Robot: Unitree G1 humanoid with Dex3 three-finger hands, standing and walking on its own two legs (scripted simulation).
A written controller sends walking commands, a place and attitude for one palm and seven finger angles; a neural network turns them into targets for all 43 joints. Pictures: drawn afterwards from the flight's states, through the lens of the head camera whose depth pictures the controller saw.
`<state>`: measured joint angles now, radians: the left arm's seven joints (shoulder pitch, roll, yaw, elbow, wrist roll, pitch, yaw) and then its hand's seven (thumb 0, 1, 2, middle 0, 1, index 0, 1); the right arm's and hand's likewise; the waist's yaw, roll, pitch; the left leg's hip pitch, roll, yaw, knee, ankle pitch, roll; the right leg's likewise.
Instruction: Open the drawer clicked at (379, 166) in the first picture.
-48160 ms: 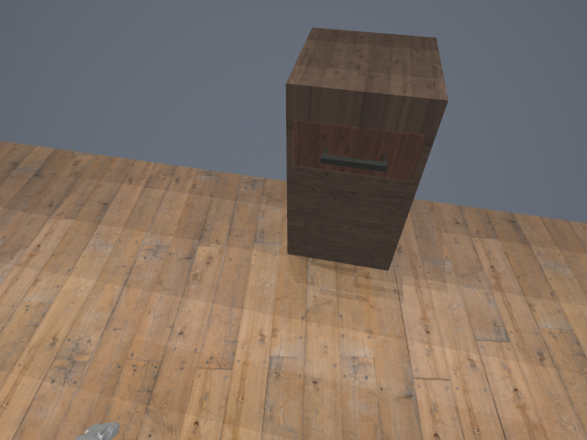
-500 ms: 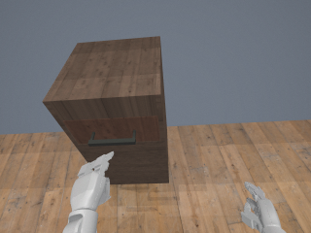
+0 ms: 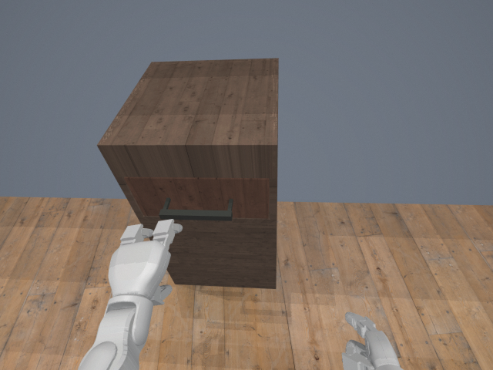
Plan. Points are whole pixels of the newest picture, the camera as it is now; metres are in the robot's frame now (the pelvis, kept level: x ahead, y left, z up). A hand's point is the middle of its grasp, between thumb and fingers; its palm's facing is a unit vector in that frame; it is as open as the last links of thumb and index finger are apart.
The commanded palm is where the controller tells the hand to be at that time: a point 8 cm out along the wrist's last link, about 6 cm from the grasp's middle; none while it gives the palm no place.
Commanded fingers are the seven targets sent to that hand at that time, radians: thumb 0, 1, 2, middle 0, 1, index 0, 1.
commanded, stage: raise the hand with hooked fingers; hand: left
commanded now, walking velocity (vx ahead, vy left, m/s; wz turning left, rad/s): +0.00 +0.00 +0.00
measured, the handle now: (197, 208) +0.54 +0.22 -0.16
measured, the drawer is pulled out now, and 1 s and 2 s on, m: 0.00 0.00 0.00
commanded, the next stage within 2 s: move the hooked fingers above the handle in 1.08 s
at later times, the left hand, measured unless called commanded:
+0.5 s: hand (133, 232) +0.30 +0.23 +0.07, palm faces +0.06 -0.09 -0.99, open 13.6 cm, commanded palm +0.28 +0.24 +0.13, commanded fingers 0.00 -0.50 0.30 -0.30 -1.20 -0.30 -1.20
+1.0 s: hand (127, 210) +0.34 +0.24 +0.09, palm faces +0.01 -0.09 -1.00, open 13.8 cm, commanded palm +0.32 +0.25 +0.15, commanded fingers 0.00 -0.50 0.30 -0.30 -1.20 -0.30 -1.20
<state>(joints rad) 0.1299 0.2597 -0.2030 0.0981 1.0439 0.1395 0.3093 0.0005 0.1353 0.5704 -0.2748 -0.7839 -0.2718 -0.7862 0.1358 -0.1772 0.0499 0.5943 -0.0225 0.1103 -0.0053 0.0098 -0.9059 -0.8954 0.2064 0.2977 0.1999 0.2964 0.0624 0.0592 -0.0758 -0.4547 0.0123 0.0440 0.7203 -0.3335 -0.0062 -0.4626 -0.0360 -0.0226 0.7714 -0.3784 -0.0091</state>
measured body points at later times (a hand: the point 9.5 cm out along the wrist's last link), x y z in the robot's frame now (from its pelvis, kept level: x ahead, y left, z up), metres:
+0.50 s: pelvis +0.02 +0.01 +0.02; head +0.03 -0.03 +0.47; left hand +0.30 +0.23 +0.13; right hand +0.23 -0.22 -0.08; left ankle +0.02 +0.13 -0.71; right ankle +0.01 -0.11 -0.71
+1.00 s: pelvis +0.04 +0.01 +0.03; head +0.07 -0.02 +0.47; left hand +0.33 +0.25 +0.15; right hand +0.22 -0.22 -0.09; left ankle +0.02 +0.13 -0.71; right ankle +0.01 -0.11 -0.71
